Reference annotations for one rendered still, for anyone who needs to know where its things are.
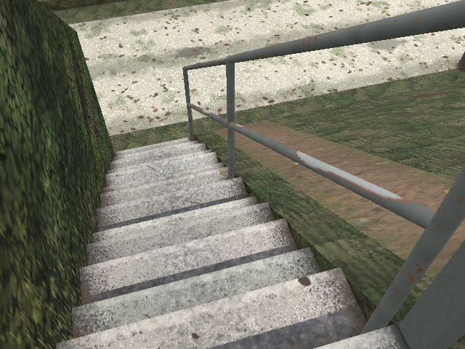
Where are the stairs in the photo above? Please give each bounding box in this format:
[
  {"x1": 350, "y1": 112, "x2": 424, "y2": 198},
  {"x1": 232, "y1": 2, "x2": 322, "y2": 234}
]
[{"x1": 56, "y1": 137, "x2": 367, "y2": 349}]

